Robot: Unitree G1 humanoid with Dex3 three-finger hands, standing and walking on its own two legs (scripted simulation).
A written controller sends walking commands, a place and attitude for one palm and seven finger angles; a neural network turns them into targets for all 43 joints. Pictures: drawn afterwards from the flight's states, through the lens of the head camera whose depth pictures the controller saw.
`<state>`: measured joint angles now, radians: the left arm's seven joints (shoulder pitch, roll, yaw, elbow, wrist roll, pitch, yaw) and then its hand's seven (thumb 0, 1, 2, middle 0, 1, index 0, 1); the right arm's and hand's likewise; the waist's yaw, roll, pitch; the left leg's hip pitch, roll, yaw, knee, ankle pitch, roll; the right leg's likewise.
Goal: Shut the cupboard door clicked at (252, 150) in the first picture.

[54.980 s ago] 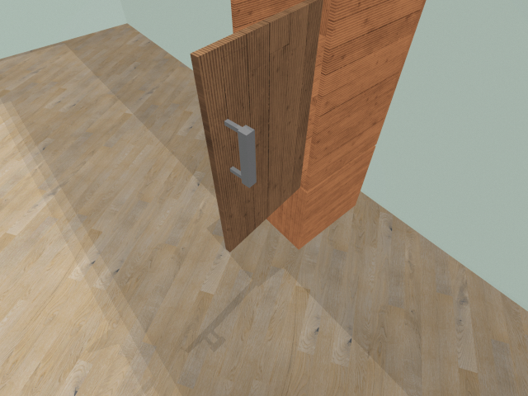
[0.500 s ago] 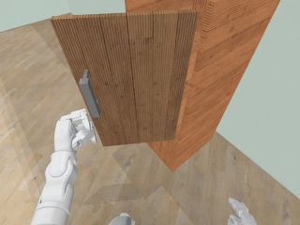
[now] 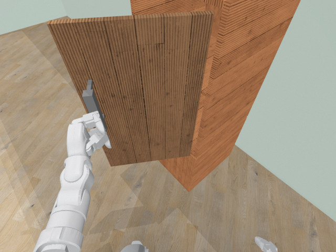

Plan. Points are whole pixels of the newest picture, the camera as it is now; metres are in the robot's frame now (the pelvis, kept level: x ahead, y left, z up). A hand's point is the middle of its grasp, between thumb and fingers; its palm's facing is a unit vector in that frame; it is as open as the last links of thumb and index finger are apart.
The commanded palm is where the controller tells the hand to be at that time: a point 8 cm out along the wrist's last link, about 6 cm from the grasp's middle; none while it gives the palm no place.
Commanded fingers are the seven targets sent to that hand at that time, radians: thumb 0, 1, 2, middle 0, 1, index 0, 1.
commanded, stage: bring the fist close to the handle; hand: left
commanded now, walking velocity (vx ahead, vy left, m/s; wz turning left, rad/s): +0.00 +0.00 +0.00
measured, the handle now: (96, 107) +0.46 +0.21 +0.08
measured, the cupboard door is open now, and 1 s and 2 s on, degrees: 58 47 32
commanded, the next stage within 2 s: push the door shut along its arc in 0.18 s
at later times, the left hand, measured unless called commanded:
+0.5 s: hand (103, 130) +0.38 +0.17 +0.08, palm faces +0.16 -0.99 -0.02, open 3.1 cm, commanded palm +0.37 +0.22 +0.08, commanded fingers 0.00 0.90 0.90 -1.30 -1.50 -1.30 -1.50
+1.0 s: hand (112, 109) +0.45 +0.16 +0.09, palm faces +0.01 -1.00 -0.01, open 3.2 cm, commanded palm +0.44 +0.20 +0.08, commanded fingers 0.00 0.90 0.90 -1.30 -1.50 -1.30 -1.50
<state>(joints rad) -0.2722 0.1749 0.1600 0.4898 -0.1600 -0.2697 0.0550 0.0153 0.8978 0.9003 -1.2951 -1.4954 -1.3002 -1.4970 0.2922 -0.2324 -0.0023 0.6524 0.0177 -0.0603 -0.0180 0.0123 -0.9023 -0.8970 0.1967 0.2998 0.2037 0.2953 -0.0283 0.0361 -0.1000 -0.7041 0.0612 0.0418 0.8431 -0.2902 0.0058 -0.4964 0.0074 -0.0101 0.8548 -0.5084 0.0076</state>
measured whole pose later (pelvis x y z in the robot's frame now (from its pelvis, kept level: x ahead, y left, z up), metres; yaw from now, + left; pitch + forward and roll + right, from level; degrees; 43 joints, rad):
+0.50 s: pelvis -0.01 -0.01 +0.00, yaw +1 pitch +9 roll -2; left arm -0.42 0.23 0.18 0.66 -0.16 -0.30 -0.01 0.02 0.90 0.90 -1.30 -1.50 -1.30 -1.50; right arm 0.26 -0.24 0.01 0.67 0.02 -0.07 -0.03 0.01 -0.90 -0.90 0.20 0.30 0.20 0.30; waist -0.03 0.04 -0.09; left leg -0.74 0.06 0.01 0.86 -0.28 0.00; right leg -0.52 0.01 -0.04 0.88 -0.51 0.00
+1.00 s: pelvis -0.01 +0.00 -0.01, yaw +0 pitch +13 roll -2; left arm -0.75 0.33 0.23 1.02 -0.16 -0.35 -0.16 0.01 0.95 0.95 -1.30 -1.50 -1.30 -1.50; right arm 0.36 -0.26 -0.01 0.71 0.02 -0.04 -0.02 0.01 -0.90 -0.90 0.20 0.30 0.20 0.30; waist -0.09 0.04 -0.10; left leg -0.86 0.07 0.01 0.93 -0.30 0.01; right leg -0.64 0.02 -0.03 0.93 -0.52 0.00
